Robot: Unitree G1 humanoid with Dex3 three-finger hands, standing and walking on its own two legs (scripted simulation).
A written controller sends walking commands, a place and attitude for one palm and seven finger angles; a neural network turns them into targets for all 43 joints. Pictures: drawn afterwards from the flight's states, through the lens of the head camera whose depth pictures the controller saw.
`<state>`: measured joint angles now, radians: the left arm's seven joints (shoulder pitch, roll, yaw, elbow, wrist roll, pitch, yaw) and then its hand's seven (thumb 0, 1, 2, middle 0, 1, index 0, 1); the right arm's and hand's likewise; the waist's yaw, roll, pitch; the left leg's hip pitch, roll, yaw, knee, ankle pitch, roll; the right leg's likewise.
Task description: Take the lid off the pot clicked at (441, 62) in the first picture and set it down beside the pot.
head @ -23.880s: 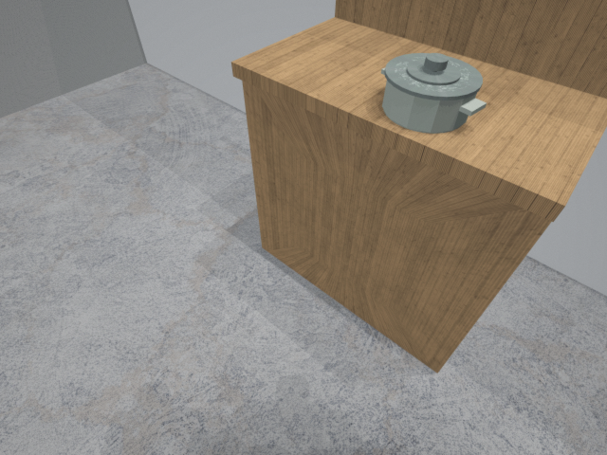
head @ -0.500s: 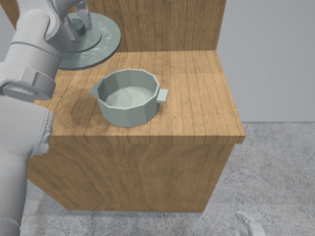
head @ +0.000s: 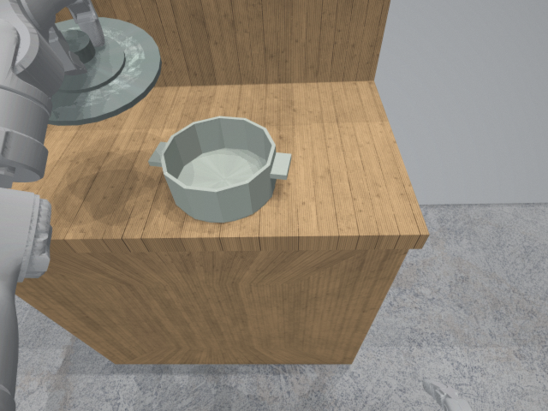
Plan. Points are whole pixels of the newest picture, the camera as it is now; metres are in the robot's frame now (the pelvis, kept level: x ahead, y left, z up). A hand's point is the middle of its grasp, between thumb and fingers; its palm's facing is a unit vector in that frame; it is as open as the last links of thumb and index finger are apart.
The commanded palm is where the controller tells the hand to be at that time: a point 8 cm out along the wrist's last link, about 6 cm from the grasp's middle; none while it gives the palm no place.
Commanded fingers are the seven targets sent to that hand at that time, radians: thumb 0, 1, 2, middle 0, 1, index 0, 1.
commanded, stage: move the lid sideways beside the pot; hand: left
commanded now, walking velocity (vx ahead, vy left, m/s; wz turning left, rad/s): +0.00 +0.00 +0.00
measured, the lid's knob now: (73, 47) +0.48 +0.25 +0.30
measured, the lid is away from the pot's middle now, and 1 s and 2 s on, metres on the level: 0.15 0.24 0.23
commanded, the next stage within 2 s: lower the lid onto the table in 0.82 s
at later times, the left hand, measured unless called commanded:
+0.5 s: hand (11, 50) +0.44 +0.29 +0.32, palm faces -0.11 -0.09 -0.99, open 7.7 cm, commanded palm +0.42 +0.30 +0.38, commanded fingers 0.00 0.64 1.00 -0.93 -1.06 -0.85 -1.03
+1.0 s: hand out of the picture +0.44 +0.32 +0.31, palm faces -0.12 -0.11 -0.99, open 7.6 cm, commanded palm +0.43 +0.31 +0.38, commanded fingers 0.00 0.64 1.00 -0.93 -1.06 -0.85 -1.03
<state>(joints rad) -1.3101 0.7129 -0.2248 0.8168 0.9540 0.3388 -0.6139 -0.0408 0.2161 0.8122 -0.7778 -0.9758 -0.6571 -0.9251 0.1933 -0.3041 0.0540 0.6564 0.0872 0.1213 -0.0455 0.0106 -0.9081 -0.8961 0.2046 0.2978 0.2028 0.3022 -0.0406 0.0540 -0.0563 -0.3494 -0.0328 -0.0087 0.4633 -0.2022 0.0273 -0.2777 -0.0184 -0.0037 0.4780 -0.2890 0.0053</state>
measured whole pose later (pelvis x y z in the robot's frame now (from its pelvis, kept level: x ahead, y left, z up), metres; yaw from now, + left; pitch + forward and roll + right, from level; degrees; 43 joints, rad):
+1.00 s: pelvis +0.00 +0.00 +0.00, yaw +1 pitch +6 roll -1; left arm -1.33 0.86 -0.15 0.93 0.98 0.27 -0.61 -0.04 0.22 0.81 -0.78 -0.98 -0.66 -0.92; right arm 0.19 -0.31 0.06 0.65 0.10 0.16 -0.05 0.01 -0.91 -0.90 0.20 0.30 0.20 0.30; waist -0.05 0.06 -0.03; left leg -0.37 -0.03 -0.02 0.46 -0.20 0.03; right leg -0.27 -0.01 -0.02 0.44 -0.27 0.01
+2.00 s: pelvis +0.01 +0.00 +0.00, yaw +0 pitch +6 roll -1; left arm -1.18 0.82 -0.12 0.98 0.96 0.23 -0.57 -0.05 0.22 0.81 -0.78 -0.98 -0.65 -0.92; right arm 0.20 -0.30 0.05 0.65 0.10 0.15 -0.07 0.01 -0.91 -0.90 0.21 0.30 0.20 0.30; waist -0.07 0.05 -0.03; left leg -0.38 -0.02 -0.02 0.49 -0.22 0.03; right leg -0.28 -0.01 -0.01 0.45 -0.28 0.01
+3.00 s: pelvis +0.00 +0.01 +0.00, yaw -1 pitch +8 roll -2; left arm -1.12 0.81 -0.12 1.10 0.94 0.09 -0.52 -0.05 0.23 0.81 -0.78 -0.98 -0.64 -0.92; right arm 0.24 -0.29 0.04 0.68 0.10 0.15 -0.09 0.01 -0.91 -0.90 0.21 0.30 0.21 0.30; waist -0.09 0.03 -0.04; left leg -0.45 -0.02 -0.01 0.55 -0.24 0.04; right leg -0.34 0.00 0.00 0.48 -0.28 0.02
